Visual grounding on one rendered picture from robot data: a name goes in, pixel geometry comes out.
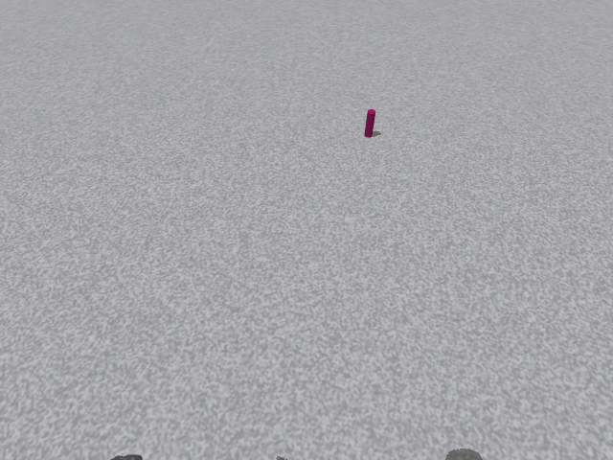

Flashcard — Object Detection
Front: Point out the can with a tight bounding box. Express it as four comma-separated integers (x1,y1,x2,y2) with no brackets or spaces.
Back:
364,109,375,138

